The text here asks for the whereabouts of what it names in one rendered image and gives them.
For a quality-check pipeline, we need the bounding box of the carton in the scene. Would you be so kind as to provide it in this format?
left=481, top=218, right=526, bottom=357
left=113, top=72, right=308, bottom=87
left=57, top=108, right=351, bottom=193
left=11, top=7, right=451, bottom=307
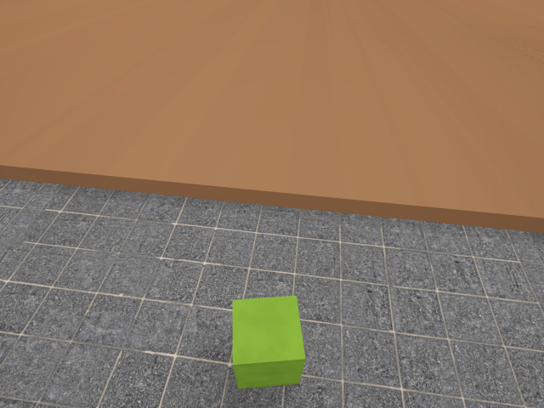
left=233, top=296, right=305, bottom=389

